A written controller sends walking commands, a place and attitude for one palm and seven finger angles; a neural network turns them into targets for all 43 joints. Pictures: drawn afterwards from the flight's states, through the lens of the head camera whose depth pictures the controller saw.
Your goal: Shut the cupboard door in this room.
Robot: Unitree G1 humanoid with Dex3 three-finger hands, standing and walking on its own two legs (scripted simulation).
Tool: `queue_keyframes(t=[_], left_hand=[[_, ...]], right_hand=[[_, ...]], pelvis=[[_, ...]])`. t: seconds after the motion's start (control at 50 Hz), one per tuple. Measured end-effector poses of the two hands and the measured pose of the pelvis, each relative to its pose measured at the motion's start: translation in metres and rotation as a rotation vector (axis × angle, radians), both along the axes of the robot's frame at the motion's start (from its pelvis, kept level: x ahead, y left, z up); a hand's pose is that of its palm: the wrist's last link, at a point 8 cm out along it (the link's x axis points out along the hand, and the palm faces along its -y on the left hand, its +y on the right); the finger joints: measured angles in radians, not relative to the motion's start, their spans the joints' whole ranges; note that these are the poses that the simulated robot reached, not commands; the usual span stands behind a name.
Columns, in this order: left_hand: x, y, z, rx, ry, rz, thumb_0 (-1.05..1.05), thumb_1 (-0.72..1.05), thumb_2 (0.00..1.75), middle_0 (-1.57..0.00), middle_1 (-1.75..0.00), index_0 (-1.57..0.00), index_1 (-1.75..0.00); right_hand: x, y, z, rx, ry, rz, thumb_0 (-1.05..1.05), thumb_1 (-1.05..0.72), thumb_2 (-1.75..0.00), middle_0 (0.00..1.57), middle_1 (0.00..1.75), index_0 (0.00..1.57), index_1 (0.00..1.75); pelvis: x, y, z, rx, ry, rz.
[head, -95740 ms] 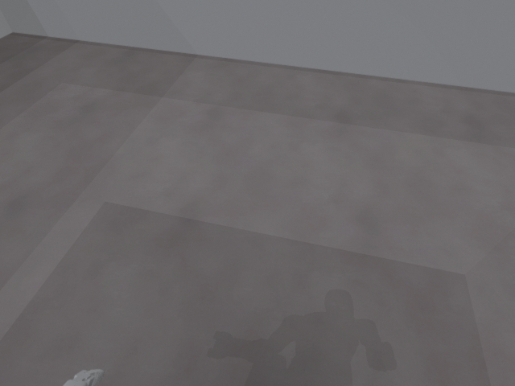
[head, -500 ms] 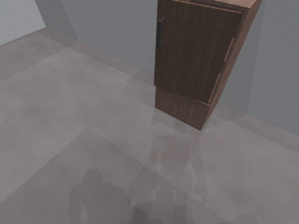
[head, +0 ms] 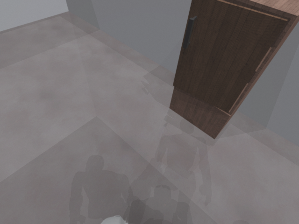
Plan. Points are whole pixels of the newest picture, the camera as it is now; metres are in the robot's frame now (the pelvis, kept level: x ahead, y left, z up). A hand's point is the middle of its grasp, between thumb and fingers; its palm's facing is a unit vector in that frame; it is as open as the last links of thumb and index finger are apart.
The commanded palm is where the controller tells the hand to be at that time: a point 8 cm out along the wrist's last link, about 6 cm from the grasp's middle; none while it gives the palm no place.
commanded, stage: walk to a spot facing it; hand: left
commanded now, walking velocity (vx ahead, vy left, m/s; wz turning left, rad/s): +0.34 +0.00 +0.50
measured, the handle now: (190, 32) +1.01 -0.18 +0.01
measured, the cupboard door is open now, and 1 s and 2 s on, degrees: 7 7 7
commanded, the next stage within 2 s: turn to face it in 0.50 s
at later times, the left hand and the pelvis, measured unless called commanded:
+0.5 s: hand (89, 180) +0.27 +0.20 -0.15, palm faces +0.16 -0.96 -0.22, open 7.4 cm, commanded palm none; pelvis +0.18 +0.00 +0.00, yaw +11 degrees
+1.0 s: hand (86, 184) +0.26 +0.22 -0.17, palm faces +0.27 -0.94 -0.20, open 7.4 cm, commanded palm none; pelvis +0.31 +0.04 +0.00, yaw +10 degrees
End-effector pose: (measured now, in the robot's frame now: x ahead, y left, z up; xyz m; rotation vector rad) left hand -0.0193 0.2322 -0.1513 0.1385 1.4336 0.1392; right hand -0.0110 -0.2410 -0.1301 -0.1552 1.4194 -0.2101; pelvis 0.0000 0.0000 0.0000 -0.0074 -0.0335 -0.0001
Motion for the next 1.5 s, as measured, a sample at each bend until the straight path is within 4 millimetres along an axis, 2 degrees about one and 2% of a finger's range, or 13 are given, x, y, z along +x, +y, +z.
queue_keyframes(t=[0.1,0.24,0.38,0.5,0.66,0.78,0.86,0.96,1.1,1.22,1.32,1.42,1.5], left_hand=[[0.017,0.026,-0.011,0.000,0.044,0.029,0.00,0.90,0.89,-0.20,-0.30,-0.20,-0.30],[0.116,0.047,0.024,0.047,-0.173,0.052,0.01,0.91,0.89,-0.20,-0.30,-0.20,-0.30],[0.208,0.037,0.044,0.058,-0.300,0.051,0.00,0.91,0.90,-0.20,-0.30,-0.20,-0.30],[0.267,0.016,0.036,0.071,-0.357,0.076,0.00,0.91,0.90,-0.20,-0.30,-0.20,-0.30],[0.245,0.009,0.035,0.090,-0.235,0.290,-0.01,0.93,0.89,-0.20,-0.30,-0.20,-0.30],[0.208,0.013,0.020,0.054,-0.033,0.350,-0.01,0.93,0.89,-0.20,-0.30,-0.20,-0.30],[0.201,0.014,0.008,0.006,0.099,0.339,0.00,0.92,0.89,-0.20,-0.30,-0.20,-0.30],[0.241,0.024,0.014,0.000,0.091,0.297,0.00,0.91,0.89,-0.20,-0.30,-0.20,-0.30],[0.322,0.043,0.016,0.075,-0.067,0.201,0.00,0.91,0.89,-0.20,-0.30,-0.20,-0.30],[0.375,0.061,0.023,0.081,-0.104,0.099,0.00,0.91,0.89,-0.20,-0.30,-0.20,-0.30],[0.420,0.089,0.012,0.063,-0.130,0.009,0.00,0.90,0.89,-0.20,-0.30,-0.20,-0.30],[0.477,0.105,0.018,0.055,-0.185,-0.098,0.00,0.91,0.89,-0.20,-0.30,-0.20,-0.30],[0.523,0.101,0.033,0.046,-0.256,-0.179,0.00,0.91,0.90,-0.20,-0.30,-0.20,-0.30]], right_hand=[[0.043,0.011,-0.010,-0.031,-0.070,0.049,0.00,-0.91,-0.90,0.20,0.29,0.20,0.30],[0.080,0.030,0.005,-0.001,-0.015,0.114,0.00,-0.91,-0.90,0.20,0.29,0.20,0.30],[0.139,0.034,0.005,0.049,-0.017,0.129,0.00,-0.91,-0.90,0.20,0.30,0.20,0.30],[0.202,0.018,-0.015,0.075,-0.002,0.152,0.00,-0.90,-0.90,0.21,0.30,0.20,0.30],[0.341,0.016,0.004,0.032,-0.064,0.330,0.01,-0.91,-0.90,0.20,0.29,0.20,0.30],[0.445,0.059,0.011,0.025,-0.215,0.438,0.01,-0.91,-0.90,0.20,0.29,0.20,0.30],[0.481,0.088,0.011,0.034,-0.299,0.434,0.00,-0.91,-0.90,0.20,0.29,0.20,0.30],[0.486,0.096,0.006,0.062,-0.292,0.378,0.00,-0.91,-0.90,0.20,0.29,0.20,0.30],[0.476,0.065,-0.019,0.062,-0.197,0.251,0.00,-0.91,-0.90,0.21,0.30,0.20,0.30],[0.473,0.050,0.003,-0.007,-0.198,0.164,0.01,-0.91,-0.90,0.20,0.29,0.20,0.30],[0.471,0.050,0.017,-0.075,-0.263,0.099,0.01,-0.91,-0.90,0.20,0.29,0.20,0.30],[0.441,0.054,0.028,-0.111,-0.241,0.053,0.00,-0.91,-0.90,0.20,0.29,0.20,0.30],[0.407,0.055,0.033,-0.112,-0.179,-0.012,0.00,-0.91,-0.90,0.20,0.29,0.20,0.30]], pelvis=[[0.024,0.021,-0.014,0.005,0.006,0.038],[0.062,0.027,0.009,0.006,0.051,0.111],[0.117,0.018,0.017,0.013,0.057,0.153],[0.176,-0.001,0.002,0.019,0.050,0.196],[0.233,0.002,0.015,0.000,0.058,0.328],[0.272,0.024,0.009,-0.012,0.050,0.301],[0.293,0.037,0.002,-0.002,0.041,0.248],[0.308,0.039,0.005,-0.004,0.029,0.195],[0.330,0.034,-0.006,0.004,0.043,0.132],[0.343,0.045,0.007,0.007,0.064,0.052],[0.354,0.065,0.002,-0.010,0.066,-0.020],[0.359,0.076,0.008,-0.019,0.055,-0.091],[0.361,0.078,0.016,-0.031,0.055,-0.141]])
